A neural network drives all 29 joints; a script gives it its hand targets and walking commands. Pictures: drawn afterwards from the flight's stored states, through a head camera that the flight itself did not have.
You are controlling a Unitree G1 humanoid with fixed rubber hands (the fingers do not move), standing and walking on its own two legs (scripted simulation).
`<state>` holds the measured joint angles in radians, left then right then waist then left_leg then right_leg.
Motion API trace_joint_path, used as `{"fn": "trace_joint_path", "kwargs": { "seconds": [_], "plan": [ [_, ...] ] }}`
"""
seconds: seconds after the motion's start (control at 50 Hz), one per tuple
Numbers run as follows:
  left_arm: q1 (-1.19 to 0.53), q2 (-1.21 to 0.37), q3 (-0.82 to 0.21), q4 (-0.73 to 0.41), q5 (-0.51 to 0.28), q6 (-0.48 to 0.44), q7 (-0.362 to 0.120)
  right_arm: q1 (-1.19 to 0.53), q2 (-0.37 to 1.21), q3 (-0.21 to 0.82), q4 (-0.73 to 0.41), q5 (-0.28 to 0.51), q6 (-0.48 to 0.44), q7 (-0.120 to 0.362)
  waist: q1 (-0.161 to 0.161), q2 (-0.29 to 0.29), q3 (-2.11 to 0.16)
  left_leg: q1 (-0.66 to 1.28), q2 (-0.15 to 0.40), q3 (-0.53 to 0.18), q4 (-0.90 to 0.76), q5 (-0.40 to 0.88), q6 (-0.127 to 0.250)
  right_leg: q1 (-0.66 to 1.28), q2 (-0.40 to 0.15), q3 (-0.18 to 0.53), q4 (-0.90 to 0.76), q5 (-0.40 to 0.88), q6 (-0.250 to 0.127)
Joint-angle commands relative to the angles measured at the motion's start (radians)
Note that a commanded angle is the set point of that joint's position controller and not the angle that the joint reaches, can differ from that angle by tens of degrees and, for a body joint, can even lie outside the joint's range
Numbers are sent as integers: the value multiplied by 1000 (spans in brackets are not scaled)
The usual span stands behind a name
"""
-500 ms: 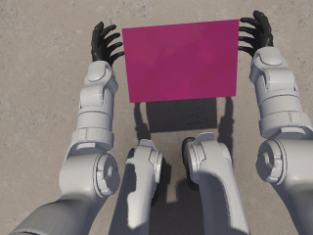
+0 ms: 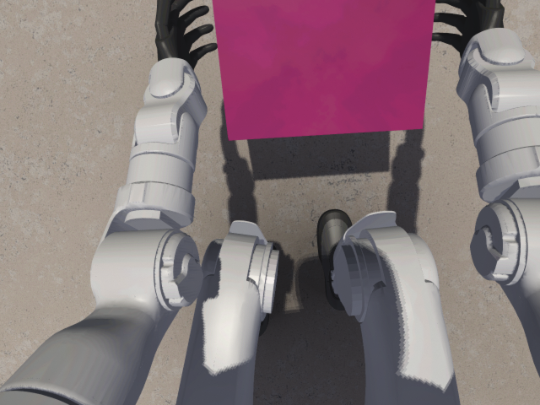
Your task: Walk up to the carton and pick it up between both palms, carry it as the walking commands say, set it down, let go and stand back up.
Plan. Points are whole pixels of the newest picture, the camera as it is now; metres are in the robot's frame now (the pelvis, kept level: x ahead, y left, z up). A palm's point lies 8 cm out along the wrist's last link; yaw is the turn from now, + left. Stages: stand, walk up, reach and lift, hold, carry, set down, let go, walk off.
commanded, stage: set down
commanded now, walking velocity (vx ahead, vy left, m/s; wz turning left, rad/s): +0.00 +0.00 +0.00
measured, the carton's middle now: (317, 67) +0.52 -0.08 -0.25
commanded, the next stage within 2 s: none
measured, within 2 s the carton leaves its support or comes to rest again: rests again in 1.64 s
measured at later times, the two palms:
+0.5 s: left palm (190, 71) +0.53 +0.10 -0.20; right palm (457, 45) +0.51 -0.25 -0.20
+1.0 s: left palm (188, 69) +0.53 +0.11 -0.20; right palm (455, 45) +0.52 -0.25 -0.21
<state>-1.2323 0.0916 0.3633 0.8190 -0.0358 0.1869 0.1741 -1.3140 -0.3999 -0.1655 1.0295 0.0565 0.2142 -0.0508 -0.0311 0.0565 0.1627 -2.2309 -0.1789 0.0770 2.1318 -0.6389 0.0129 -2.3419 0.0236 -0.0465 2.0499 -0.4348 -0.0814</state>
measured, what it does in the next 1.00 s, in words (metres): stands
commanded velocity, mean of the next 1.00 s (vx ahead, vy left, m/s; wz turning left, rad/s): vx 0.00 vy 0.00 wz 0.00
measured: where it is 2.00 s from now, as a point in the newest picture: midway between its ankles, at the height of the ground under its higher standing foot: (297, 289)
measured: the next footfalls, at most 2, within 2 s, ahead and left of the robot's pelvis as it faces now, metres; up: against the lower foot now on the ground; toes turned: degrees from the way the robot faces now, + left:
none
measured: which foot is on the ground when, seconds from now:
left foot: down 0.00-1.00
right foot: down 0.00-1.00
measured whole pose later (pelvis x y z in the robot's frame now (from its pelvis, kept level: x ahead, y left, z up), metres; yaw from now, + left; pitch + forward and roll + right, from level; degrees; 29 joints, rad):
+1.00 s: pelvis -0.01 +0.00 -0.04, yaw +0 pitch +30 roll +2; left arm -1.42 0.21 0.28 1.03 -0.07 0.16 0.10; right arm -1.51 -0.48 -0.09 1.24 0.17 0.14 0.00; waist -0.05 0.07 0.45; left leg -2.19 -0.13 0.11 2.31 -0.65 0.04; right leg -2.29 -0.05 -0.09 2.22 -0.46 -0.13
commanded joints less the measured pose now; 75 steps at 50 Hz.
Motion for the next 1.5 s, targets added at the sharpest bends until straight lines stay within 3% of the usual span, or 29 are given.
{"fn": "trace_joint_path", "kwargs": {
  "seconds": [0.0, 0.14, 0.24, 0.46, 0.92, 1.48],
  "plan": [
    [-588, -764, -426, -57, -78, 1, -251, -581, 784, 275, -202, 114, -62, 256, -42, -51, -1121, 242, 45, -85, -174, 206, 7, 882, 5, 137, -68, 315, 32],
    [-622, -730, -432, -32, -86, -13, -253, -612, 722, 264, -134, 141, -85, 250, -58, -3, -1009, 214, 52, -86, -126, 196, 9, 843, 0, 159, -23, 309, 17],
    [-633, -710, -425, -3, -97, -24, -260, -630, 692, 259, -97, 156, -103, 249, -74, -2, -901, 213, 56, -102, -95, 213, 13, 788, -2, 161, 7, 313, 8],
    [-670, -698, -454, -13, -131, -41, -251, -697, 689, 300, -108, 222, -119, 240, -75, -6, -910, 280, 56, -108, -52, 234, 23, 824, -3, 160, 51, 338, 6],
    [-638, -644, -349, 109, -78, -33, -293, -620, 668, 214, 28, 164, -93, 279, -77, -21, -643, 181, 63, -117, -25, 151, 37, 691, -26, 175, 43, 196, 1],
    [-484, -613, -315, 189, -46, -40, -300, -461, 637, 188, 90, 100, -84, 292, -70, -36, -534, 129, 65, -121, 8, 188, 31, 673, -39, 197, 63, 252, -3]
  ]
}}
